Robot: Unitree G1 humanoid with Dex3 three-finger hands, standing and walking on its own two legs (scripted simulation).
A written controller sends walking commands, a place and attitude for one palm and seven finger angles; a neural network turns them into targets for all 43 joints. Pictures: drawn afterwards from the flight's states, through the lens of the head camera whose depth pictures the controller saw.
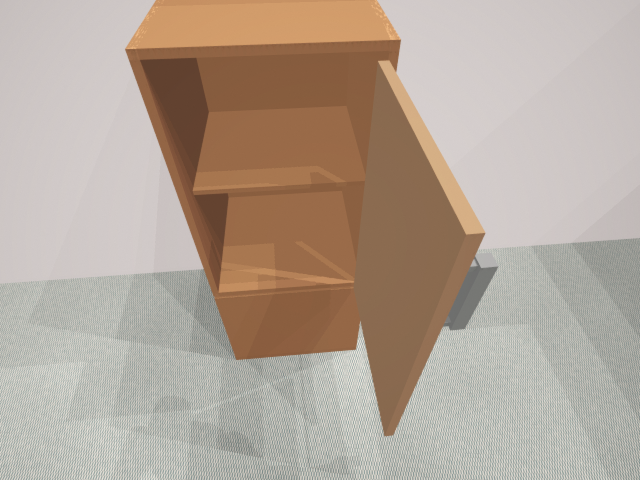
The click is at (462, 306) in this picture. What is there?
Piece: cupboard door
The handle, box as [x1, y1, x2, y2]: [443, 253, 498, 330]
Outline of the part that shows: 491,253 481,253 475,255 443,326 448,325 450,330 465,327 498,266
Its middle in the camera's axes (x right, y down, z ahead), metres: +0.17 +0.08 +0.50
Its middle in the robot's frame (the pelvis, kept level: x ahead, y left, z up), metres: +0.34 -0.15 +0.06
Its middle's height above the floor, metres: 0.83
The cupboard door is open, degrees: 91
